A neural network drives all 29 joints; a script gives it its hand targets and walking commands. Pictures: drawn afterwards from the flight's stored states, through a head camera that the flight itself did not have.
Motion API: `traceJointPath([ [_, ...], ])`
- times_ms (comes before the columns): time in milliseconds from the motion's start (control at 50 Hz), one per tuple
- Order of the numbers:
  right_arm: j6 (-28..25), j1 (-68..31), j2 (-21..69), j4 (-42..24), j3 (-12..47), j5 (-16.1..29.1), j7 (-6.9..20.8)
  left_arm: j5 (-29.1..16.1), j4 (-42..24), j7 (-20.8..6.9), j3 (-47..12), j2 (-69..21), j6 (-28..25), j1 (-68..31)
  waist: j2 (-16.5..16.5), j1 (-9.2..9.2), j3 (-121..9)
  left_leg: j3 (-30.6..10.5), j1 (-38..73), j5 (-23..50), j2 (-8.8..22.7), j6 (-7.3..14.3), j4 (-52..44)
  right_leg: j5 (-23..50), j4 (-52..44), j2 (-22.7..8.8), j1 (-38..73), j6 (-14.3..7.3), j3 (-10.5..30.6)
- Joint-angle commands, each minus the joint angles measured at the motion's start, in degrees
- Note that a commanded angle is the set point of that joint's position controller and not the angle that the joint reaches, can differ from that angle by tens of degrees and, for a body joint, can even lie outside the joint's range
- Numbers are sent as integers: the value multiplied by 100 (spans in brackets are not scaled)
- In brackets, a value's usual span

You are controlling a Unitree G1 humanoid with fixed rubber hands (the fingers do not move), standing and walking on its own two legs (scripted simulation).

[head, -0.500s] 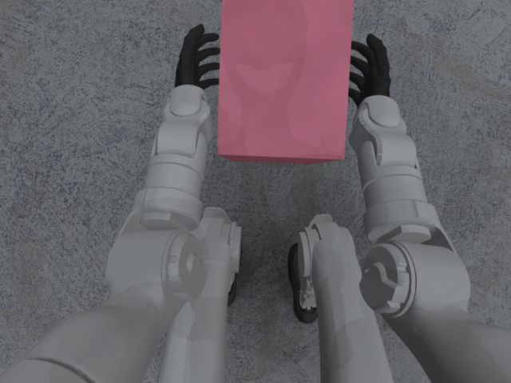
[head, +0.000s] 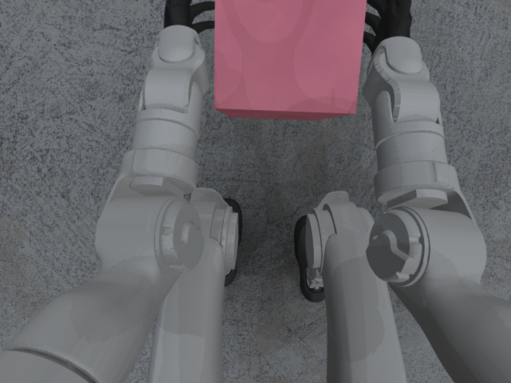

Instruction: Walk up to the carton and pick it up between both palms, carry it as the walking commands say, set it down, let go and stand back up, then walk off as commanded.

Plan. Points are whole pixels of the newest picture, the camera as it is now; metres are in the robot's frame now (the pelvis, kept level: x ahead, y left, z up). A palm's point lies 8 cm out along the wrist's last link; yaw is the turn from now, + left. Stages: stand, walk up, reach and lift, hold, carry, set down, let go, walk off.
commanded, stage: set down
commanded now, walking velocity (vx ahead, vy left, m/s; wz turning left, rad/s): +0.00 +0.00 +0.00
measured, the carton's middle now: (281, 39) +0.54 +0.01 -0.21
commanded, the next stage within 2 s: none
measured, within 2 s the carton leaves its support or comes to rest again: neither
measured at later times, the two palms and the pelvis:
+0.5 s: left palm (193, 29) +0.55 +0.13 -0.19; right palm (369, 44) +0.54 -0.12 -0.19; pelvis +0.01 +0.00 -0.05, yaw +0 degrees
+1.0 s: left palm (196, 33) +0.55 +0.13 -0.21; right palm (366, 50) +0.54 -0.12 -0.21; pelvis +0.00 +0.00 -0.06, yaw -1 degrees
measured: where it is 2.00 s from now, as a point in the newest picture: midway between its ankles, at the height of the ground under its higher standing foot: (268, 264)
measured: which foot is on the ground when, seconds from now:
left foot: down 0.00-1.00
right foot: down 0.00-1.00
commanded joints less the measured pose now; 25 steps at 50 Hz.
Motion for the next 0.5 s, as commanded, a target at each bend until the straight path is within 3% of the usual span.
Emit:
traceJointPath([
  [0, -197, -3896, 5125, -151, 2706, 678, 1323, -673, 106, -1264, -2437, -5421, -148, -3281, 198, -96, -6785, 34, 4724, 1860, -670, -123, -411, 1757, -990, 571, 2070, 49, -24],
  [220, -292, -4172, 5021, -230, 3098, 1031, 1303, -1096, 18, -1378, -2824, -5087, -267, -3561, 177, -69, -6615, 77, 4387, 2125, -608, -107, 158, 2089, -447, 550, 2136, 57, -11],
  [320, -351, -4513, 5059, -625, 3437, 1265, 1267, -1432, 87, -1394, -2997, -5305, -305, -3520, 106, -110, -7063, 80, 4521, 2492, -607, -88, 393, 2429, -260, 542, 2408, 63, -32],
  [480, -313, -4463, 5139, -357, 3337, 1206, 1320, -1470, 276, -1482, -2879, -5296, -293, -3608, 59, -91, -6545, 116, 4023, 2205, -601, -69, 467, 2199, -170, 543, 2124, 50, -26],
])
